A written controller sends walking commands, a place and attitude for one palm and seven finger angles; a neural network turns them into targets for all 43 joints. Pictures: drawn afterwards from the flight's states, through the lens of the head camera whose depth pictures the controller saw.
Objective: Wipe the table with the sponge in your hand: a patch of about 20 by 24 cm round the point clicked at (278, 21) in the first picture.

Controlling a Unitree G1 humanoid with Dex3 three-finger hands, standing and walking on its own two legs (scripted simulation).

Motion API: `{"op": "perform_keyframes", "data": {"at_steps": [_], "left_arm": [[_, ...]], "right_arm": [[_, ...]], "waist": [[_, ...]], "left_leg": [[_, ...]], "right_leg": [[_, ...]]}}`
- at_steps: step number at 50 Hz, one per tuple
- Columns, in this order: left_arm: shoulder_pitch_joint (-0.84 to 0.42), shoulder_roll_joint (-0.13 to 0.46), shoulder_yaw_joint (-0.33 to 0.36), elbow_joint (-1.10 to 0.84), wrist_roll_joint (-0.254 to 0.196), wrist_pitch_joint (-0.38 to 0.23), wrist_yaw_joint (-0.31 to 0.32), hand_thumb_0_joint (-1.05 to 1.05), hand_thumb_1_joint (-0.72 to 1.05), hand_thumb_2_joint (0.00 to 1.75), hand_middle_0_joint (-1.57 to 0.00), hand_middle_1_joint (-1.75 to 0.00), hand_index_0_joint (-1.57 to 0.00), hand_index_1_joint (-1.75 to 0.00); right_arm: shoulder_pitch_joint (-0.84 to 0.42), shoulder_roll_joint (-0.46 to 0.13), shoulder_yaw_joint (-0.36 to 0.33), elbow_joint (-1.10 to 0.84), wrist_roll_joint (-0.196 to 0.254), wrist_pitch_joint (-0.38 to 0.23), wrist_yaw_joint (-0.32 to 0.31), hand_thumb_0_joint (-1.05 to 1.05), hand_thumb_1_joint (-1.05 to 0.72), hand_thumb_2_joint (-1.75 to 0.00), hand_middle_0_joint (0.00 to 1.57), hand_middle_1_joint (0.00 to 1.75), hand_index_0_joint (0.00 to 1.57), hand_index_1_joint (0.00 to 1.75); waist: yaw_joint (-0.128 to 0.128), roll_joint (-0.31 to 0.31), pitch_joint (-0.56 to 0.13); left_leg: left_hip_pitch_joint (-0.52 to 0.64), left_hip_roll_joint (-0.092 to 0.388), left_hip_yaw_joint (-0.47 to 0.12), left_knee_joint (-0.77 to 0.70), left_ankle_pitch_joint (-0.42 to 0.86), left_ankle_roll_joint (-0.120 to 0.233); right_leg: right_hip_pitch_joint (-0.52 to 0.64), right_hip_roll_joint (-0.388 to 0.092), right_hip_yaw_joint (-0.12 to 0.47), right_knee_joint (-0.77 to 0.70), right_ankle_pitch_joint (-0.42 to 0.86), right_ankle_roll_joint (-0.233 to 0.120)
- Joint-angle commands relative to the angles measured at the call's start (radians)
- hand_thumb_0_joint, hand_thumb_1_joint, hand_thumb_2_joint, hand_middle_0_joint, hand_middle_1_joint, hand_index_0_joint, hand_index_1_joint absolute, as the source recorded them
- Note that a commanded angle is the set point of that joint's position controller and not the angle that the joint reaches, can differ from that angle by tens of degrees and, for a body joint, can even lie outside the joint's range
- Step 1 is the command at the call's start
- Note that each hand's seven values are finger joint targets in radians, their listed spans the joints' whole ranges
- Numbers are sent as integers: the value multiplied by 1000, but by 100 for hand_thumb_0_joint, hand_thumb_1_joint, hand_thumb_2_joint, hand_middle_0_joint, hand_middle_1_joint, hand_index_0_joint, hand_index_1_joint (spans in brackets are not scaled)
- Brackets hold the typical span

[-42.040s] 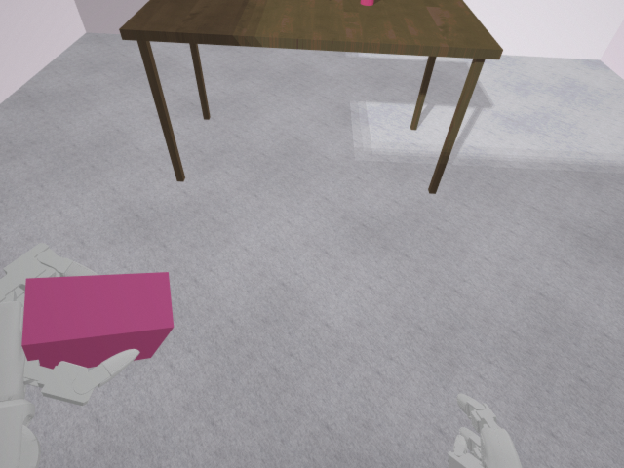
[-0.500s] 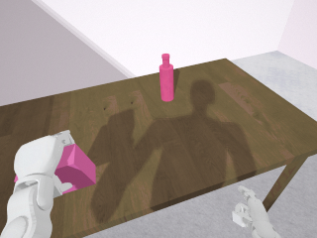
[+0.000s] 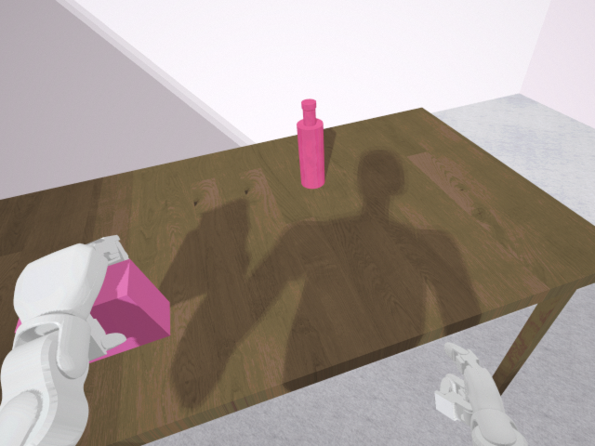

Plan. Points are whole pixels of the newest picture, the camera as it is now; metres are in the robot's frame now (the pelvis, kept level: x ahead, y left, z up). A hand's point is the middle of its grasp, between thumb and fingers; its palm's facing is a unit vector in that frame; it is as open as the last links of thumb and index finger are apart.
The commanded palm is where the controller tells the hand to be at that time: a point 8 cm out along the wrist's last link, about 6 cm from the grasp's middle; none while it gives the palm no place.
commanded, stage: bring the sponge back beside the body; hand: left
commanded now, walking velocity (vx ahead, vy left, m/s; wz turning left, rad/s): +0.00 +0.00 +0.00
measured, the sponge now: (110, 321) +0.21 +0.29 +0.10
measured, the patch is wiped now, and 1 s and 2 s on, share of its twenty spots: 0.90 0.90 0.90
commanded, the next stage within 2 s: step back with the hand held close in 1.50 s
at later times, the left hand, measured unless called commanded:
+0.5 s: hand (101, 312) +0.20 +0.28 +0.13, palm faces +0.18 -0.18 -0.97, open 9.7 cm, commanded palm +0.16 +0.28 +0.20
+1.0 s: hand (104, 323) +0.19 +0.28 +0.12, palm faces +0.15 -0.17 -0.97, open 9.7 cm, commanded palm +0.15 +0.28 +0.19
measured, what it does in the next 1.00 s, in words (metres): stands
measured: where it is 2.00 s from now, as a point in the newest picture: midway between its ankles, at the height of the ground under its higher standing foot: outside the picture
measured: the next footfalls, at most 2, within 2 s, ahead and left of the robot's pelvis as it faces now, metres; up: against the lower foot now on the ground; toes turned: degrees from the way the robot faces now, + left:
none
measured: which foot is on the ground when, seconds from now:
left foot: down 0.00-1.00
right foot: down 0.00-1.00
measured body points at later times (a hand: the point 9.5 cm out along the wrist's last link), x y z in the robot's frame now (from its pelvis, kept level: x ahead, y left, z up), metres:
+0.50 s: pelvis +0.00 +0.01 +0.00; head -0.03 -0.03 +0.45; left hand +0.18 +0.29 +0.18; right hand +0.26 -0.19 -0.07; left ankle +0.04 +0.12 -0.74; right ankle +0.01 -0.10 -0.74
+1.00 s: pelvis +0.00 +0.00 +0.00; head -0.03 -0.04 +0.45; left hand +0.18 +0.28 +0.17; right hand +0.26 -0.19 -0.07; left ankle +0.04 +0.12 -0.74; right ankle +0.01 -0.10 -0.74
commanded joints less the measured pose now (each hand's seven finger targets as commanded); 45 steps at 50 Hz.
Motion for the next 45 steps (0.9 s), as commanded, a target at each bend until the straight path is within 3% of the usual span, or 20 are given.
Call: {"op": "perform_keyframes", "data": {"at_steps": [1,3,4,5,6,8,11,13,16,18,19,22,28,32,38,39,41,43,44,45], "left_arm": [[-212,202,144,-211,43,-23,42,0,10,130,-120,-160,-120,-160],[-225,229,164,-266,50,-33,45,0,10,130,-120,-160,-120,-160],[-190,190,137,-276,47,-34,43,0,10,130,-120,-160,-120,-160],[-171,214,160,-266,53,-35,49,0,10,130,-120,-160,-120,-160],[-146,185,141,-261,47,-32,46,0,10,130,-120,-160,-120,-160],[-168,240,188,-279,50,-34,55,0,10,130,-120,-160,-120,-160],[-157,215,178,-226,50,-28,64,0,10,130,-120,-160,-120,-160],[-193,243,196,-253,56,-29,70,0,10,130,-120,-160,-120,-160],[-132,187,156,-246,46,-24,68,0,10,130,-120,-160,-120,-160],[-131,188,153,-302,41,-28,65,0,10,130,-120,-160,-120,-160],[-113,149,120,-303,35,-27,61,0,10,130,-120,-160,-120,-160],[-109,180,143,-263,44,-26,61,0,10,130,-120,-160,-120,-160],[-157,214,165,-292,61,-35,75,0,10,130,-120,-160,-120,-160],[-139,181,139,-249,60,-32,77,0,10,130,-120,-160,-120,-160],[-114,184,145,-265,53,-38,74,0,10,130,-120,-160,-120,-160],[-100,144,112,-256,47,-34,70,0,10,130,-120,-160,-120,-160],[-87,146,115,-251,52,-37,69,0,10,130,-120,-160,-120,-160],[-93,206,164,-287,58,-43,76,0,10,130,-120,-160,-120,-160],[-82,168,135,-286,61,-41,75,0,10,130,-120,-160,-120,-160],[-75,186,152,-286,67,-46,80,0,10,130,-120,-160,-120,-160]], "right_arm": [[-304,-83,-28,-234,-6,-83,5,0,-90,-90,20,30,20,30],[-310,-83,-32,-237,-6,-87,6,0,-90,-90,20,30,20,30],[-304,-76,-31,-252,-7,-91,9,0,-90,-90,20,30,20,30],[-297,-77,-31,-239,-6,-89,12,0,-90,-90,20,30,20,30],[-297,-80,-32,-241,-10,-85,12,0,-90,-90,20,30,20,30],[-297,-85,-36,-237,-12,-83,10,0,-90,-90,20,30,20,30],[-285,-84,-34,-233,-11,-75,10,0,-90,-90,20,30,20,30],[-295,-88,-36,-233,-10,-75,8,0,-90,-90,20,30,20,30],[-292,-83,-34,-238,-8,-75,16,0,-90,-90,20,30,20,30],[-307,-80,-36,-245,-6,-79,20,0,-90,-90,20,30,20,30],[-300,-74,-34,-255,-6,-80,22,0,-90,-90,20,30,20,30],[-286,-83,-36,-235,-9,-72,18,0,-90,-90,20,30,20,30],[-292,-84,-36,-239,-11,-75,11,0,-90,-90,20,30,20,30],[-286,-80,-34,-234,-9,-71,12,0,-90,-90,20,30,20,30],[-297,-82,-37,-236,-10,-81,13,0,-90,-90,20,30,20,30],[-290,-76,-33,-247,-8,-80,14,0,-90,-90,20,30,20,30],[-288,-82,-36,-235,-11,-78,16,0,-90,-90,20,30,20,30],[-289,-87,-40,-235,-13,-79,15,0,-90,-90,20,30,20,30],[-285,-79,-36,-248,-14,-80,17,0,-90,-90,20,30,20,30],[-282,-78,-37,-240,-14,-82,19,0,-90,-90,20,30,20,30]], "waist": [[14,-39,-143],[13,-10,-161],[23,-9,-177],[20,-30,-176],[21,-35,-165],[16,-29,-154],[18,-62,-127],[15,-19,-137],[20,-33,-156],[17,10,-160],[20,2,-161],[10,-66,-142],[11,2,-132],[11,-47,-121],[12,-2,-130],[15,-30,-128],[11,-38,-127],[11,-37,-145],[18,-38,-148],[16,-44,-155]], "left_leg": [[63,-37,-73,-55,73,36],[69,-31,-81,-63,72,35],[68,-37,-76,-52,93,38],[73,-35,-82,-54,108,36],[74,-34,-75,-53,116,38],[68,-28,-80,-59,88,36],[59,-31,-74,-56,89,35],[62,-28,-77,-64,74,32],[72,-31,-77,-58,120,34],[74,-27,-84,-66,111,33],[73,-29,-79,-60,114,37],[70,-25,-83,-65,100,37],[63,-24,-85,-78,59,36],[67,-29,-81,-73,69,35],[66,-26,-82,-77,55,35],[60,-31,-77,-71,57,38],[69,-29,-76,-67,77,38],[68,-26,-84,-68,72,36],[65,-32,-76,-61,85,41],[74,-31,-80,-57,107,38]], "right_leg": [[-36,-15,105,-118,8,-41],[-22,-11,118,-104,14,-47],[-11,-15,99,-99,32,-47],[-17,-13,103,-99,40,-45],[-18,-13,93,-102,53,-44],[-21,-10,122,-108,25,-46],[-35,-12,107,-117,21,-43],[-26,-8,130,-113,13,-50],[-14,-11,99,-105,58,-46],[-6,-8,109,-100,56,-49],[-8,-9,87,-97,58,-47],[-25,-10,98,-110,40,-40],[-19,-3,118,-110,6,-49],[-32,-9,103,-123,-1,-42],[-17,-4,117,-115,3,-47],[-20,-6,92,-115,0,-44],[-25,-6,94,-119,20,-43],[-9,-3,120,-112,16,-46],[-9,-5,99,-111,22,-45],[-12,-7,110,-110,42,-45]]}}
